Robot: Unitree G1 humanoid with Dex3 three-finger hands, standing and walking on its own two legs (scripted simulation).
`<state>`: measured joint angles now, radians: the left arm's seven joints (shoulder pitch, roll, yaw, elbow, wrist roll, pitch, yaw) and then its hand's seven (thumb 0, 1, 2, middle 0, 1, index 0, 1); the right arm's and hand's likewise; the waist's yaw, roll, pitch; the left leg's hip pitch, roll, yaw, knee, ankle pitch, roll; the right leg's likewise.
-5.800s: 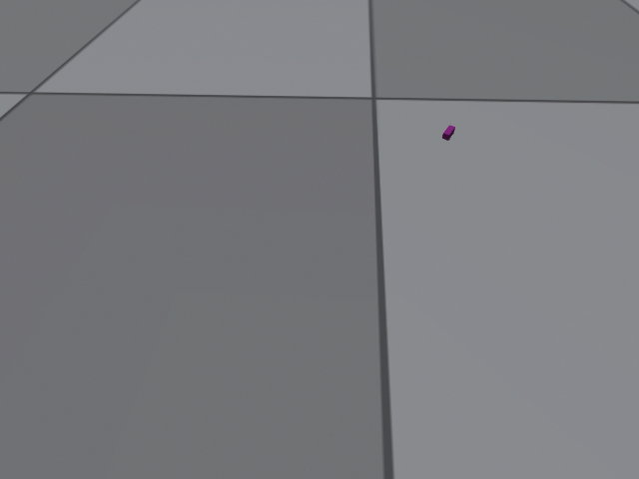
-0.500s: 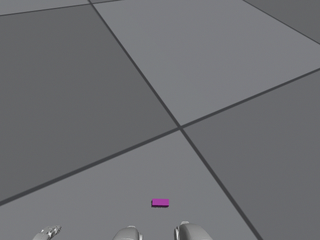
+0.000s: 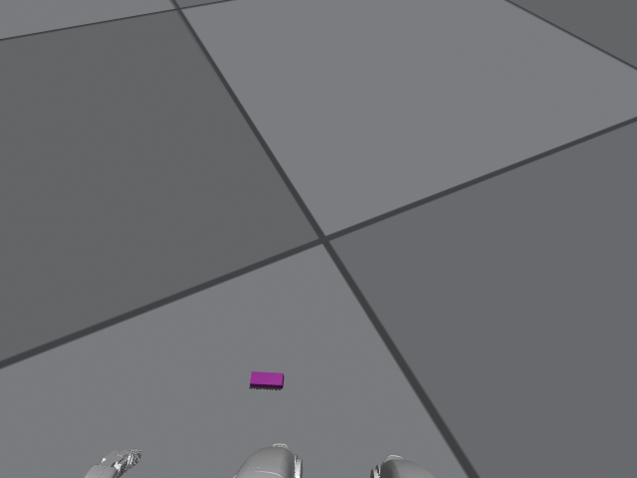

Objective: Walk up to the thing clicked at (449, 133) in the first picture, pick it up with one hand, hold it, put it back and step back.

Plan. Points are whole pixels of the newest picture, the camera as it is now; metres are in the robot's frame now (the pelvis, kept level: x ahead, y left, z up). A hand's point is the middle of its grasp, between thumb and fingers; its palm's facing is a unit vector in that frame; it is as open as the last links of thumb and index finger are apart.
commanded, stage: walk up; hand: left
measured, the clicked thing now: (267, 380) +0.45 +0.20 -0.71
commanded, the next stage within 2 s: none
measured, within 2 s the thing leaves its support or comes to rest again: neither
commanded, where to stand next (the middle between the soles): +0.07 -0.05 m, yaw +2 degrees
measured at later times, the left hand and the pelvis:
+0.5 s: hand out of the picture -0.03 +0.14 -0.11, palm faces +0.06 -0.89 -0.46, open 7.4 cm; pelvis +0.00 -0.14 +0.03, yaw +2 degrees
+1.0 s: hand out of the picture +0.08 +0.17 -0.13, palm faces +0.04 -0.90 -0.43, open 7.4 cm; pelvis +0.03 -0.10 +0.02, yaw +3 degrees
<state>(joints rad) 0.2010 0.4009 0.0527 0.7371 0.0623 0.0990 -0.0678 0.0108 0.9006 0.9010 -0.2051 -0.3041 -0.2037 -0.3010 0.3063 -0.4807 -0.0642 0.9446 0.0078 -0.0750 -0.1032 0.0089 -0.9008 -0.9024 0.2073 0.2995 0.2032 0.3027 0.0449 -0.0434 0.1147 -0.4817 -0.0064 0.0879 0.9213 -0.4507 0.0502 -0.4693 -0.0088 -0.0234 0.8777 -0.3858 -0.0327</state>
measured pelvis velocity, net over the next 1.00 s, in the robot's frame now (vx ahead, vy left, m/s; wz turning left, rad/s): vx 0.03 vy -0.10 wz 0.05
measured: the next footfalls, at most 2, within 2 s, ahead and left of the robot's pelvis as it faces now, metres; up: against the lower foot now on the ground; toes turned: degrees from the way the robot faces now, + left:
left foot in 0.02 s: +0.08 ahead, +0.08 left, +0.00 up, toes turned +4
right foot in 0.28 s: +0.10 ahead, -0.24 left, +0.00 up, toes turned +1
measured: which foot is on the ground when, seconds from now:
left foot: up 0.00-0.00, down 0.02-0.28, up 0.30-0.70, down 0.72-1.00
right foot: down 0.00-0.02, up 0.04-0.26, down 0.28-1.00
